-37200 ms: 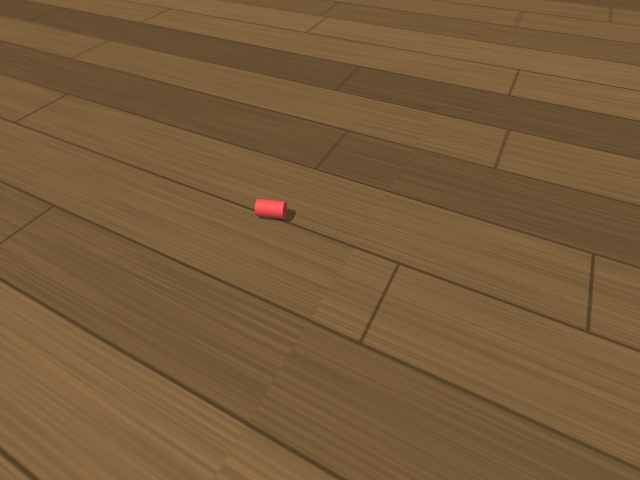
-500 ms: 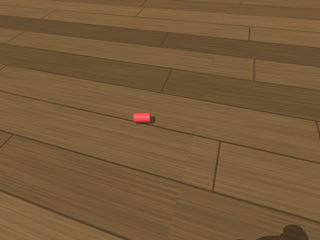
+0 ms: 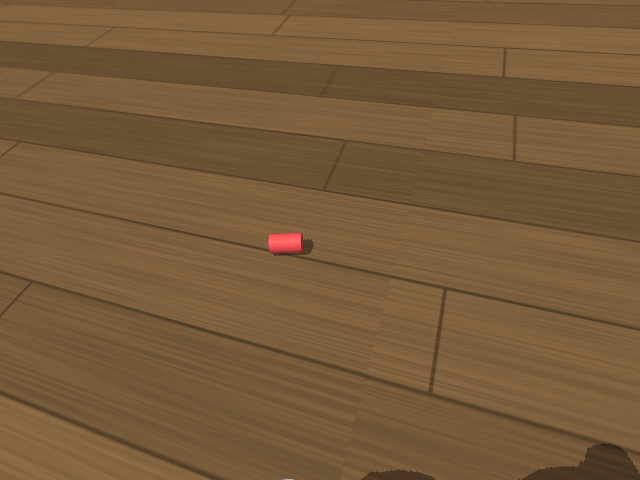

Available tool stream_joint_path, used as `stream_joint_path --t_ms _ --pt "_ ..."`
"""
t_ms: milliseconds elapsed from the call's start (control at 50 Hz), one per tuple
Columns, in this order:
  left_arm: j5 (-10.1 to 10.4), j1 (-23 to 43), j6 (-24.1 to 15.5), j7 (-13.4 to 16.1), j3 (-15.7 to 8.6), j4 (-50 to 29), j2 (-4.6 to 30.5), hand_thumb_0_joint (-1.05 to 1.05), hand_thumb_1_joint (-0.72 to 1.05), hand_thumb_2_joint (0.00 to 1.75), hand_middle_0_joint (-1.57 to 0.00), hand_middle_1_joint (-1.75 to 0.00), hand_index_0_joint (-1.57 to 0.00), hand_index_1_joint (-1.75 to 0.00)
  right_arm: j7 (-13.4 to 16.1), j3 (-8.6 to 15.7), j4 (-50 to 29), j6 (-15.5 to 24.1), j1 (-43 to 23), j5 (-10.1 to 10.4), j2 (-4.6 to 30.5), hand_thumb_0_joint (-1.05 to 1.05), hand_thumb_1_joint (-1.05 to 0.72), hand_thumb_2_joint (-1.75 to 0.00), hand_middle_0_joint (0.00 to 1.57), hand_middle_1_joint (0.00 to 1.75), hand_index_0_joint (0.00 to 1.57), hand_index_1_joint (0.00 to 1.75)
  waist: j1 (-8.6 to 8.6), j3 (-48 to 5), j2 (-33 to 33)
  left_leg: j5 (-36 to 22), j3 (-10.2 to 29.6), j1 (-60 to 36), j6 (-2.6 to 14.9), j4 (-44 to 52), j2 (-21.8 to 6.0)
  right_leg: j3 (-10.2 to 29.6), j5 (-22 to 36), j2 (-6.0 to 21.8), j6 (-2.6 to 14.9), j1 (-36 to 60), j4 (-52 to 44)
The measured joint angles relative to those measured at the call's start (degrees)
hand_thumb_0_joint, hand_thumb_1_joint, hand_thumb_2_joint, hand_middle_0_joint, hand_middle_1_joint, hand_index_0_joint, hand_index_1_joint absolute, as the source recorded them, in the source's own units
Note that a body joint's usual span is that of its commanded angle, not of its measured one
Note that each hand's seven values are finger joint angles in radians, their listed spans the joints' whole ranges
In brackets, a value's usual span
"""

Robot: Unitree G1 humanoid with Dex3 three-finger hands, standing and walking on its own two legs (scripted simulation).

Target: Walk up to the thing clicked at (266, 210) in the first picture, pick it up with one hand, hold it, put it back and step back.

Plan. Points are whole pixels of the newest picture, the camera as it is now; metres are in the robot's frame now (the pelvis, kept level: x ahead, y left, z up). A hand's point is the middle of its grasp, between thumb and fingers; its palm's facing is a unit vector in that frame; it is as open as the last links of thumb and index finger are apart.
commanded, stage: step back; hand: left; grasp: from above
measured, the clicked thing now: (286, 243) +1.08 +0.24 -0.73
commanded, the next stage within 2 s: stand in 0.30 s
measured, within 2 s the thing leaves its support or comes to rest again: neither
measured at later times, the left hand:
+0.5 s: hand out of the picture +0.12 +0.29 -0.14, palm faces -0.02 -0.94 -0.34, open 7.3 cm
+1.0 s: hand out of the picture +0.09 +0.29 -0.14, palm faces -0.05 -0.94 -0.34, open 7.3 cm
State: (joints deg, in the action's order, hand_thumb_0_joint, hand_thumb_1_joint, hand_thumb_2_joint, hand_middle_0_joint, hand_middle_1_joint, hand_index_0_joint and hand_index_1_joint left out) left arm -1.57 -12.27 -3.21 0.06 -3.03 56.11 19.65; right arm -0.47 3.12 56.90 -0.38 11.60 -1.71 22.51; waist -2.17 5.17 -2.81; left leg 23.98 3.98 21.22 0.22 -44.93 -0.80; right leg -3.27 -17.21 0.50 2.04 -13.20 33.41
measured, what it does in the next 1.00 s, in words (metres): steps on the spot: left foot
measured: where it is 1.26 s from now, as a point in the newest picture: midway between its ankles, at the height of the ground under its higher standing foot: outside the picture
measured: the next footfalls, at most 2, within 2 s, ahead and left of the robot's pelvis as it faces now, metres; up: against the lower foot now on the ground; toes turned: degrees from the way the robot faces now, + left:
left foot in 0.08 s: +0.10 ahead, +0.16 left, +0.00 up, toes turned +1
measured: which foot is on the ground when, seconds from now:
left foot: up 0.00-0.06, down 0.08-1.00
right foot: down 0.00-1.00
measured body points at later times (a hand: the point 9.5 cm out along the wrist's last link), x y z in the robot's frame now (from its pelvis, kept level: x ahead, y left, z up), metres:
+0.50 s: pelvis +0.03 +0.04 +0.01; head +0.04 +0.04 +0.46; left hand +0.12 +0.34 -0.12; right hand +0.14 -0.26 -0.11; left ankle +0.06 +0.16 -0.73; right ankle +0.01 -0.10 -0.73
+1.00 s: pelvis +0.02 +0.04 +0.02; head +0.02 +0.04 +0.47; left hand +0.10 +0.34 -0.12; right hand +0.08 -0.27 -0.12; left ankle +0.06 +0.16 -0.73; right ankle +0.01 -0.10 -0.73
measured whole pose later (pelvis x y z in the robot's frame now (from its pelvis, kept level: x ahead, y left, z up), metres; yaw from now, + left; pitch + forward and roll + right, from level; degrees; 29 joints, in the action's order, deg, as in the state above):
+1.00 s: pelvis +0.02 +0.04 +0.02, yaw -2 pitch -3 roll +0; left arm -0.6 -6.9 -0.9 -0.6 0.1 65.4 20.3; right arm -1.1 0.7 66.0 0.5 5.8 -0.9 19.8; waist 0.1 3.1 -0.2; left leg 7.2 -2.6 8.9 -0.3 -19.2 -1.5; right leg -0.9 -11.0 1.9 -1.5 -5.2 19.2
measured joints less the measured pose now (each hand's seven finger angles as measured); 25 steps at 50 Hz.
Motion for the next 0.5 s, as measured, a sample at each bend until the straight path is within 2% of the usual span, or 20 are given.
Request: stream_joint_path --t_ms 40,80,100,140,260,500 --pt "0.31 0.66 0.45 0.17 0.25 0.02 0.35 0.00 0.90 0.90 -0.21 -0.30 -0.21 -0.30 0.06 -0.05 0.22 0.04 -0.72 0.03 -0.21 0.00 -0.91 -0.90 0.20 0.30 0.20 0.30 0.22 0.49 0.34 -2.51 -1.54 -1.12 0.05 4.45 -0.86 -0.27 -1.05 0.54 -0.45 -0.11 1.21" --pt "0.64 1.41 1.01 0.29 0.51 -0.10 0.78 0.00 0.90 0.90 -0.20 -0.30 -0.21 -0.30 0.17 -0.07 0.58 0.12 -1.48 0.03 -0.45 0.00 -0.91 -0.90 0.20 0.30 0.20 0.30 0.54 0.85 0.69 -8.04 -3.06 -3.20 0.23 9.73 -1.19 -0.51 -2.55 1.01 -1.03 -0.64 3.33" --pt "0.80 1.97 1.32 0.38 0.58 -0.10 1.14 0.00 0.90 0.90 -0.20 -0.30 -0.21 -0.30 0.33 -0.03 0.98 0.15 -2.14 -0.01 -0.87 0.00 -0.91 -0.90 0.20 0.30 0.20 0.30 0.60 1.32 1.45 -11.06 -3.45 -3.80 -0.56 10.81 -0.79 -0.28 -3.34 1.57 -1.38 -0.90 4.57" --pt "1.20 2.92 2.01 0.62 0.72 0.01 1.66 0.00 0.90 0.90 -0.20 -0.30 -0.21 -0.30 0.47 -0.33 1.55 0.13 -3.38 -0.14 -1.95 0.00 -0.91 -0.90 0.20 0.30 0.20 0.30 0.14 1.74 3.17 -10.60 -4.68 -4.15 -1.29 10.68 -0.15 0.91 -3.83 2.39 -1.97 -1.22 5.41" --pt "1.19 4.30 2.34 0.46 1.31 2.01 1.80 0.00 0.91 0.90 -0.20 -0.30 -0.21 -0.30 0.04 -1.76 2.94 -0.11 -6.55 0.14 -3.42 0.00 -0.91 -0.90 0.20 0.30 0.20 0.30 0.32 0.05 2.84 -8.84 -5.04 -3.78 -1.18 9.98 -2.07 1.33 -1.74 0.41 -2.44 0.36 0.79" --pt "1.45 6.25 1.95 -0.42 3.17 6.85 0.59 0.00 0.91 0.90 -0.20 -0.30 -0.21 -0.30 -0.42 -2.76 5.37 1.64 -8.95 1.04 -3.24 0.00 -0.91 -0.90 0.20 0.30 0.20 0.30 1.14 -1.53 2.55 -12.68 -6.17 -10.09 -0.48 19.54 -0.85 2.04 2.56 1.44 -3.58 6.57 -9.13"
